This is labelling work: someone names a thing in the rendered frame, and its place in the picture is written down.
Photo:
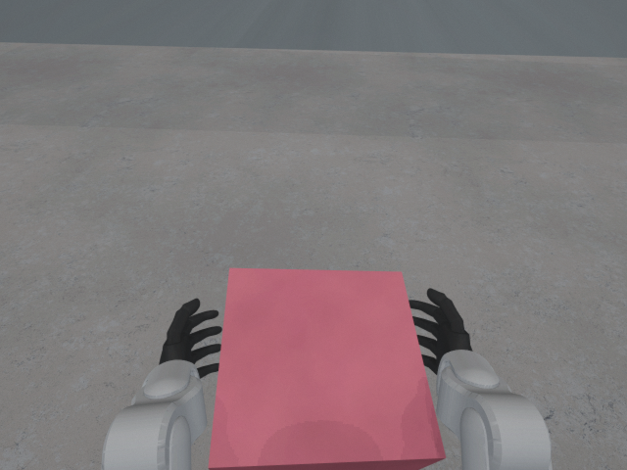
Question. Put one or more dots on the left robot hand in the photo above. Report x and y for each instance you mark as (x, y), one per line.
(180, 342)

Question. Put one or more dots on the robot right forearm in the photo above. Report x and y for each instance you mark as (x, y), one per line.
(497, 429)

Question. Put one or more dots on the robot left forearm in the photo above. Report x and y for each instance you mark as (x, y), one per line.
(166, 416)

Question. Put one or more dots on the carton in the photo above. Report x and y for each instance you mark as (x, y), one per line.
(321, 370)

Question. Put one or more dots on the right robot hand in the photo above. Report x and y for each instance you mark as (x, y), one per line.
(449, 329)

